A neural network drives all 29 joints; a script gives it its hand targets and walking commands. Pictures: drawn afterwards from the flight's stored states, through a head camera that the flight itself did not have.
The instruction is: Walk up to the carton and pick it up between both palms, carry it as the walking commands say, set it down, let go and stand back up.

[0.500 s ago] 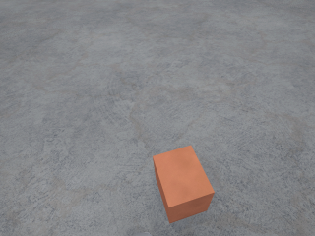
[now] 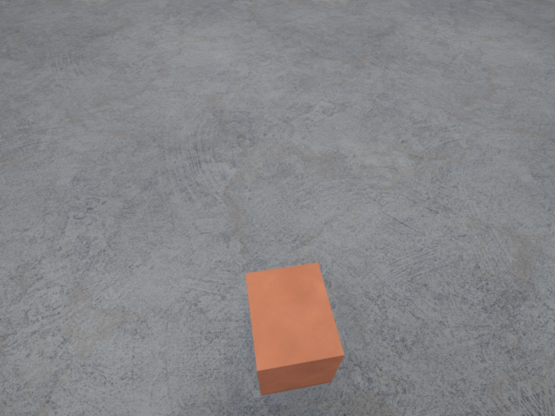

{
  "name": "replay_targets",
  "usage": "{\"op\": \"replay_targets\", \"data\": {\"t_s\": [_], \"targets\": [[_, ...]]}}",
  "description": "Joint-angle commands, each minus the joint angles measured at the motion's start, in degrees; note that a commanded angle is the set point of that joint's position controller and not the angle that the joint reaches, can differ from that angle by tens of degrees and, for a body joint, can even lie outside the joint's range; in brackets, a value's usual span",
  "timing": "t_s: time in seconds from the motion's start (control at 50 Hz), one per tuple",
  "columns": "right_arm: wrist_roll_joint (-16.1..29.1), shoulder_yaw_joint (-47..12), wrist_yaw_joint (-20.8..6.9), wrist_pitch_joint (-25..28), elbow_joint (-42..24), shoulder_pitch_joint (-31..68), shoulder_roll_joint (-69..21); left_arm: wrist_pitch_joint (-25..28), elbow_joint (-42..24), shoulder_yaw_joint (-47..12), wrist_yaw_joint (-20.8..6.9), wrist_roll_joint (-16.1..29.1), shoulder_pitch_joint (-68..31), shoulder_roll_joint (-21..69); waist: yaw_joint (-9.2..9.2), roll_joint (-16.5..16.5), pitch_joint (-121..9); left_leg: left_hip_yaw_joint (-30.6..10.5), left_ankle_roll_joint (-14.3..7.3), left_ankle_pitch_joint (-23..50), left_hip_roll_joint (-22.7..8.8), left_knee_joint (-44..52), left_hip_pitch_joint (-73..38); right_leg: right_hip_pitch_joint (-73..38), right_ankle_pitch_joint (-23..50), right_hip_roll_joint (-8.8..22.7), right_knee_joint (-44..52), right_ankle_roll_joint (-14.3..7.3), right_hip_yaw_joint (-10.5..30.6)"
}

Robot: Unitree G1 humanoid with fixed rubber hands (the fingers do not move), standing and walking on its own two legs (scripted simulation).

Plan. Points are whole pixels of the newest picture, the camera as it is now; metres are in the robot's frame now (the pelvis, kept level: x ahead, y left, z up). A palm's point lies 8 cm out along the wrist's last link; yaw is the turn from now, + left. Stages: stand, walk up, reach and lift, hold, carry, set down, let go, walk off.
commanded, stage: walk up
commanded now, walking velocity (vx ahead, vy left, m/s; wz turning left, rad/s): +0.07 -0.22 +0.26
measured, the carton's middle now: (289, 329) +0.49 -0.01 -0.63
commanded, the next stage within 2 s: none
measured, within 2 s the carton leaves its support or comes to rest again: neither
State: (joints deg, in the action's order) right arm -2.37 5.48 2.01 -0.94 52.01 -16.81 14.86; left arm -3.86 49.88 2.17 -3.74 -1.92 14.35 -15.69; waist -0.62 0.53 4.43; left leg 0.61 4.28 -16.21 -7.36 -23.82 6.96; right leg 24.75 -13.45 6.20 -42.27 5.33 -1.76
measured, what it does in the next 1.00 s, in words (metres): steps on the spot: right foot, then left foot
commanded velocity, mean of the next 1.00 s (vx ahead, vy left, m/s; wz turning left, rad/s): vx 0.01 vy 0.03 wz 0.14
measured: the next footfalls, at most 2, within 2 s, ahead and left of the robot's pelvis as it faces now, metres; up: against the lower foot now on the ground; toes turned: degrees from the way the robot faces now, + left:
right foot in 0.08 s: +0.11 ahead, -0.20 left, +0.00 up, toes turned -5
left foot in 0.60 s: +0.06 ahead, +0.11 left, +0.00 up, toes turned +9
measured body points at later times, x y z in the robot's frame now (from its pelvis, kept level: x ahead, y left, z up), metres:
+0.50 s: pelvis +0.03 -0.06 +0.00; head +0.05 -0.08 +0.45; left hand +0.02 +0.23 -0.12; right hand +0.18 -0.30 -0.14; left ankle +0.02 +0.10 -0.69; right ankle +0.07 -0.20 -0.74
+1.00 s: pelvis +0.04 -0.02 +0.00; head +0.06 -0.02 +0.45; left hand +0.04 +0.23 -0.15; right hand +0.14 -0.25 -0.15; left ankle +0.02 +0.10 -0.74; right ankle +0.05 -0.13 -0.74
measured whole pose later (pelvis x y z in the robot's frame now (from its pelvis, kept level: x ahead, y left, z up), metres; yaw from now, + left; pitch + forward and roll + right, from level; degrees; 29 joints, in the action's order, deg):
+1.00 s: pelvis +0.04 -0.02 +0.00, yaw +7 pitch -2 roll +0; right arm -0.2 1.5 1.2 0.2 58.1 -10.2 10.9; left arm -0.9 59.4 2.6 0.8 -0.9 14.1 -11.5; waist -0.4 -0.4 3.6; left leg 2.4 0.3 -12.9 -1.2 -23.1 8.1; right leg 7.9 -13.1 0.8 -23.1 -0.3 -3.0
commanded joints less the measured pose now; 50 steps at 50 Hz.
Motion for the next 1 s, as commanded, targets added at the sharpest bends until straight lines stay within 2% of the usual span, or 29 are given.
{"op": "replay_targets", "data": {"t_s": [0.0, 0.02, 0.04, 0.06, 0.08, 0.1, 0.12, 0.14, 0.18, 0.2, 0.26, 0.3, 0.44, 0.5, 0.54, 0.56, 0.58, 0.6, 0.62, 0.64, 0.66, 0.7, 0.74, 0.8, 0.86, 0.88, 0.9, 0.94, 0.98], "targets": [[0.7, 2.1, -0.4, 1.2, -2.9, 4.2, 11.1, 1.4, -1.9, -0.1, 0.2, 0.8, 0.1, -1.0, 0.91, -14.2, 0.2, -4.8, -8.5, 3.6, -6.8, 7.0, 9.0, -9.9, 3.7, -2.6, 9.3, -1.5, -4.1], [0.9, 1.6, -0.9, 1.2, -3.4, 5.5, 10.0, 2.0, 0.0, 0.4, 1.1, 0.7, 3.5, -2.1, 2.27, -11.5, -1.8, -3.5, -7.6, 5.8, -4.8, 2.7, 10.6, -15.7, 4.6, -3.8, 13.2, -1.8, -5.4], [0.8, 0.7, -1.5, 1.5, -4.0, 5.1, 7.9, 2.8, 1.7, 1.1, 2.4, 0.4, 6.9, -4.5, 3.57, -6.1, -2.7, -2.1, -6.1, 5.4, -1.8, -2.5, 12.4, -20.3, 6.5, -2.5, 18.1, -1.5, -5.3], [0.3, -0.4, -2.1, 1.5, -5.0, 3.3, 4.0, 4.0, 2.2, 1.7, 3.3, 0.6, 10.5, -8.9, 4.03, 3.3, -4.7, 0.4, -3.7, -4.3, 3.0, -12.2, 15.6, -24.1, 17.1, 7.9, 22.4, -2.0, 4.2], [1.0, -1.3, -1.9, 0.9, -6.8, 0.6, -1.0, 4.7, 1.5, 3.2, 3.9, 1.5, 11.4, -16.3, 3.54, 17.7, -8.2, 1.6, -1.0, -20.4, 7.3, -23.1, 20.6, -24.1, 27.9, 21.9, 26.4, -8.7, 18.9], [1.5, 0.4, -1.3, -0.9, -4.2, 1.0, 4.2, 5.3, 0.0, 4.8, 4.1, 0.7, 12.5, -17.3, 6.05, 10.5, -10.3, -5.8, -2.4, -22.6, 8.4, -33.6, 20.9, -24.8, 27.5, 24.8, 25.0, -11.4, 24.4], [1.4, 1.2, -1.6, -1.7, -3.8, 2.3, 6.1, 5.2, -0.2, 4.9, 4.9, 0.4, 11.5, -16.6, 5.76, 8.2, -8.7, -10.5, -3.1, -20.8, 8.5, -40.5, 23.5, -23.6, 25.5, 25.1, 23.7, -11.1, 22.7], [1.4, 1.3, -1.9, -1.7, -3.4, 2.5, 5.5, 4.9, -1.0, 3.8, 5.1, 0.3, 7.1, -13.6, 4.06, 9.0, -7.1, -11.1, -3.3, -15.8, 6.9, -41.4, 23.5, -20.4, 19.4, 21.4, 24.0, -9.4, 16.3], [1.0, 1.1, -2.5, -1.9, -2.0, 1.3, 5.0, 4.8, -2.6, 1.6, 4.8, -0.1, -1.3, -7.4, 0.59, 14.7, -5.8, -5.3, -3.1, -8.0, 5.4, -39.7, 20.6, -15.8, 8.9, 14.0, 27.6, -8.4, 8.9], [0.5, 1.2, -2.6, -2.3, -1.3, 1.1, 4.9, 5.0, -2.8, 1.4, 4.9, -0.1, -1.5, -6.4, 0.46, 14.4, -6.2, -3.5, -2.8, -6.4, 5.9, -40.7, 19.7, -15.1, 8.8, 13.3, 28.3, -9.1, 8.2], [0.0, 1.1, -3.2, -3.8, -1.3, 4.4, 4.8, 5.2, -1.2, 2.3, 6.3, -0.2, 3.2, -8.0, 1.8, 10.1, -4.4, -4.6, -1.1, -4.7, 6.3, -42.9, 23.6, -16.9, 16.2, 17.3, 27.4, -10.8, 9.1], [0.0, 0.9, -3.7, -4.3, -1.4, 6.0, 4.4, 5.1, -0.5, 2.7, 6.8, -0.3, 4.5, -8.7, 2.07, 10.7, -3.9, -5.0, -0.4, -3.4, 6.7, -42.5, 25.2, -17.7, 17.1, 17.7, 26.8, -11.3, 8.2], [0.9, -0.3, -4.7, -3.6, -2.5, 11.9, 1.9, 4.3, 0.6, 3.2, 6.0, -0.5, 4.0, -10.0, 3.44, 15.4, -2.2, 0.5, -0.6, -3.6, 5.6, -23.7, 17.4, -13.2, -0.9, 15.0, 28.8, -11.8, 4.0], [1.5, -1.0, -3.9, -2.3, -1.9, 9.2, 1.0, 3.6, 0.7, 3.4, 4.5, -0.1, 2.7, -9.7, 2.53, 16.0, -2.8, 4.7, -1.9, -2.9, 7.1, -10.8, 7.6, -10.6, -0.1, 12.8, 25.8, -10.6, 1.9], [1.4, -0.4, -3.4, -1.3, -0.2, 5.3, 2.5, 2.9, 1.0, 3.6, 4.0, 0.5, 3.7, -9.4, 0.47, 9.8, -3.2, 6.0, -2.9, 4.4, 8.7, -1.0, -1.2, -6.3, 2.8, 12.1, 18.6, -7.7, 0.1], [1.1, 0.1, -3.1, -0.8, -0.1, 4.0, 5.0, 2.7, 0.7, 3.5, 3.8, 0.5, 5.3, -8.3, 0.09, 2.3, -2.9, 0.0, -3.1, 4.1, 5.0, 4.8, -3.7, -3.1, -0.3, 10.3, 11.9, -4.9, -2.5], [1.1, 0.5, -2.8, 0.0, -1.3, 2.7, 9.8, 2.3, -1.4, 2.2, 3.4, 0.1, 5.9, -2.9, 0.64, -13.5, -4.8, -19.3, -5.4, 9.1, -10.7, 10.6, -5.3, 3.3, -18.8, 4.7, -1.8, -1.5, -5.7], [1.7, 1.3, -2.7, 0.5, -2.3, 4.7, 14.3, 1.5, -2.8, 2.0, 4.4, 0.6, 1.5, -2.5, -0.83, -16.7, -2.5, -23.4, -12.0, 8.3, -15.7, 14.0, 4.3, 3.5, -20.9, 0.8, -5.5, -2.5, -1.3], [1.3, 0.5, -2.6, 1.0, -2.2, 7.1, 10.6, 1.0, -1.3, 2.1, 4.7, 1.0, 0.7, -3.8, -0.58, -13.0, -0.4, -21.2, -12.6, 3.9, -13.4, 14.4, 6.3, 1.5, -17.2, 0.9, -7.7, -3.7, 1.6], [1.1, -1.0, -2.4, 1.4, -1.9, 9.9, 6.2, 0.8, 1.6, 1.8, 4.3, 1.2, 4.0, -3.2, 1.24, -10.9, -0.1, -15.8, -11.3, 3.6, -9.9, 13.7, 6.7, -1.0, -12.0, -0.3, -7.8, -5.1, 2.6], [1.3, -1.7, -2.1, 1.7, -1.5, 11.5, 4.8, 0.9, 3.7, 1.8, 4.0, 1.2, 6.2, -2.8, 2.61, -11.7, -0.5, -11.2, -10.3, 5.7, -6.5, 12.6, 5.9, -3.1, -8.4, -0.9, -7.1, -5.3, 2.7], [1.9, -2.6, -1.2, 2.1, -0.6, 11.1, 2.9, 1.1, 5.2, 1.8, 3.5, 0.9, 7.1, -2.6, 3.01, -12.8, -2.3, -6.8, -10.3, 15.7, -4.2, 10.7, 3.8, -5.7, -7.2, -2.1, -4.6, -4.6, 1.7], [1.9, -2.6, -1.0, 2.4, 0.7, 8.2, 3.2, 1.1, 5.3, 1.6, 3.6, 0.9, 4.9, -1.8, 1.76, -11.4, -3.2, -6.3, -11.0, 21.1, -5.0, 8.5, 0.9, -6.5, -8.3, -2.8, -0.4, -4.1, 1.2], [1.6, -2.5, -0.5, 2.2, 2.0, 6.5, 4.4, 1.2, 5.3, 1.3, 4.1, 1.1, 2.0, -0.9, 0.57, -10.8, -2.9, -7.7, -11.9, 22.9, -6.4, 6.3, -0.9, -8.4, -8.3, -3.7, 8.2, -4.3, 0.5], [2.0, -2.2, -0.4, 1.8, 2.8, 6.2, 4.7, 2.3, 7.2, 1.4, 4.7, 1.1, 5.4, -1.3, 1.74, -6.6, -4.0, -8.2, -8.9, 22.7, -6.3, 3.9, 2.3, -19.2, 7.1, -2.1, 23.0, -4.6, 0.8], [2.1, -2.2, -0.5, 1.9, 2.7, 5.1, 3.8, 3.0, 7.5, 1.7, 4.8, 0.8, 6.0, -3.1, 0.83, -3.8, -4.9, -7.5, -7.3, 19.4, -4.9, 2.9, 4.5, -22.3, 14.0, 1.3, 22.7, -4.8, 4.0], [2.7, -2.7, -0.7, 1.8, 3.1, 4.2, 2.0, 3.3, 7.7, 2.0, 4.8, 1.2, 3.7, -4.3, -0.98, 1.1, -3.9, -4.7, -6.1, 14.4, -1.1, 4.2, 4.6, -20.6, 16.8, 1.7, 21.1, -5.9, 4.2], [2.2, -3.0, -0.6, 1.4, 4.4, 4.9, 1.5, 3.6, 8.4, 1.2, 4.5, 0.9, 2.3, -0.9, 0.17, 2.1, -2.6, -2.9, -5.5, 11.5, 0.9, 4.4, 1.7, -17.5, 13.6, 1.3, 23.4, -6.5, 4.6], [2.0, -2.9, -0.8, 1.3, 5.5, 4.4, 2.0, 3.8, 8.7, 1.2, 4.9, 1.0, 1.9, -0.7, 0.17, 2.5, -2.1, -2.8, -5.6, 13.3, 0.7, 4.9, 0.7, -17.6, 12.9, 0.9, 25.0, -6.4, 4.2]]}}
